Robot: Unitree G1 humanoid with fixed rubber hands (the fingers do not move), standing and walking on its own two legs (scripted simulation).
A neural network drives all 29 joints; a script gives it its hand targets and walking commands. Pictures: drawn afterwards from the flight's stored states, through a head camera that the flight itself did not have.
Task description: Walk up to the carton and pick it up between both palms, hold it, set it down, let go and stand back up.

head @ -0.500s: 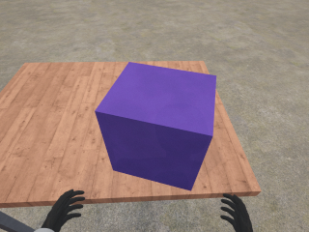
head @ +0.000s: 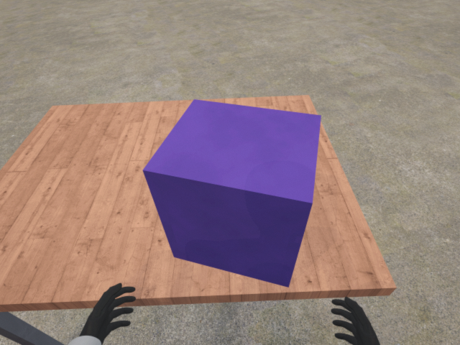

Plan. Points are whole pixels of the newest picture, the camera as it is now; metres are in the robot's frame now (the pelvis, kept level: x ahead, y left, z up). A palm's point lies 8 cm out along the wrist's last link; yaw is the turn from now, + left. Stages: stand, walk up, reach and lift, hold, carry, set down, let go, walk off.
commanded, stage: set down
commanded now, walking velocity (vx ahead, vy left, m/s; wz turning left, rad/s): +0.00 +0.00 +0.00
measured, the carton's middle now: (240, 192) +0.42 +0.02 +0.03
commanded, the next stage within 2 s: let go in 0.08 s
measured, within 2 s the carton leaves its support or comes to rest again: neither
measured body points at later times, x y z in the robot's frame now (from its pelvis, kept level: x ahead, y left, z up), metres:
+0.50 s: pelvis -0.01 -0.01 +0.00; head -0.03 -0.03 +0.45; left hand +0.17 +0.25 -0.05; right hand +0.17 -0.24 -0.09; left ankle -0.01 +0.12 -0.75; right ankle +0.00 -0.11 -0.75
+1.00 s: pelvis -0.01 +0.01 -0.01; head -0.01 +0.02 +0.44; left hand +0.07 +0.27 -0.12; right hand +0.09 -0.25 -0.12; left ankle -0.01 +0.12 -0.75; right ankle +0.00 -0.11 -0.75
